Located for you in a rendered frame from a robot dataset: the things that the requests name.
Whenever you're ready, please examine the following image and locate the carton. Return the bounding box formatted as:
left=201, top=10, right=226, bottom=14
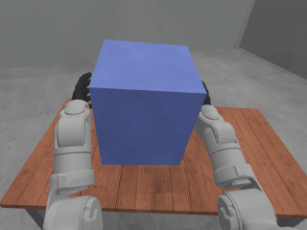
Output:
left=88, top=39, right=207, bottom=166

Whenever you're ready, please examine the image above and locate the robot left hand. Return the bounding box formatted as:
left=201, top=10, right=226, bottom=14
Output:
left=71, top=72, right=92, bottom=109

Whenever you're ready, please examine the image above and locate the robot right upper arm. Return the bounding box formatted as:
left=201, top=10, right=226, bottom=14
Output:
left=217, top=188, right=299, bottom=230

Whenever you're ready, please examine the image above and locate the robot right hand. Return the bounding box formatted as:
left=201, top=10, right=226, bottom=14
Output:
left=202, top=81, right=211, bottom=105

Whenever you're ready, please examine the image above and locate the robot left upper arm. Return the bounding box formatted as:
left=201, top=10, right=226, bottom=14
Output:
left=43, top=195, right=104, bottom=230

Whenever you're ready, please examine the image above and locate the table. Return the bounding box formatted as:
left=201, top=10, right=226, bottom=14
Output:
left=0, top=98, right=307, bottom=230

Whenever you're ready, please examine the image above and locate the right robot forearm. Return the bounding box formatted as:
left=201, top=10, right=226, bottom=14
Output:
left=194, top=104, right=277, bottom=222

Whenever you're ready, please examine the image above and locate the left robot forearm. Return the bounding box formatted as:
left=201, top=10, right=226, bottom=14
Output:
left=42, top=100, right=95, bottom=230

